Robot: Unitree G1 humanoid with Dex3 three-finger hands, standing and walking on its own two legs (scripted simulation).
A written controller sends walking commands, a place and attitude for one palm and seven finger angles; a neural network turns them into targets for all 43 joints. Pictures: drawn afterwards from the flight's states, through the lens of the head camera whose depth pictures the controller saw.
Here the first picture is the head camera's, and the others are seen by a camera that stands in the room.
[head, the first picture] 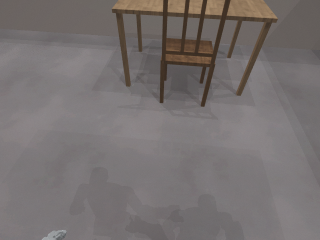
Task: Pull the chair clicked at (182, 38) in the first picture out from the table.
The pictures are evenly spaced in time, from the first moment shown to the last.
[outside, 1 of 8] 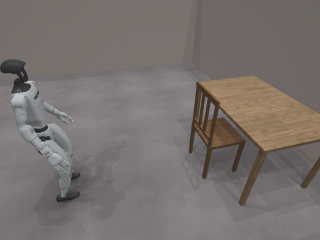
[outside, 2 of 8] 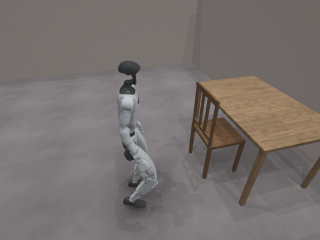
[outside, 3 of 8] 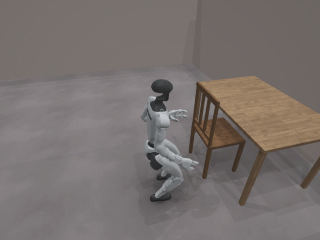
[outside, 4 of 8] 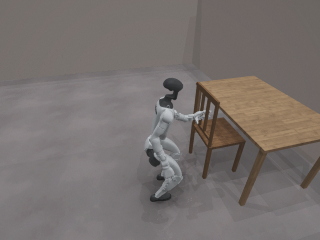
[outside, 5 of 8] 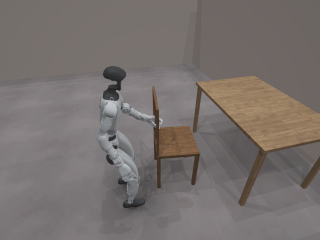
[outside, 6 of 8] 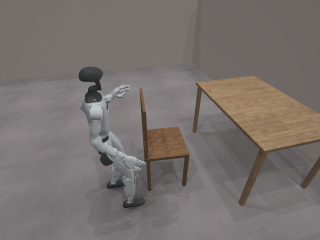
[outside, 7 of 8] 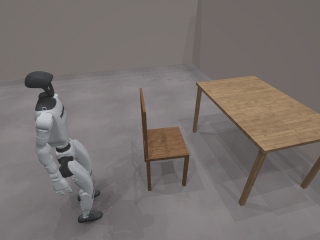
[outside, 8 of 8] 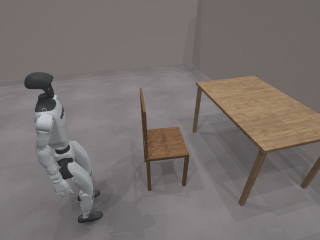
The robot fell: no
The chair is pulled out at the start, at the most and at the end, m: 0.00 0.58 0.58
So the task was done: yes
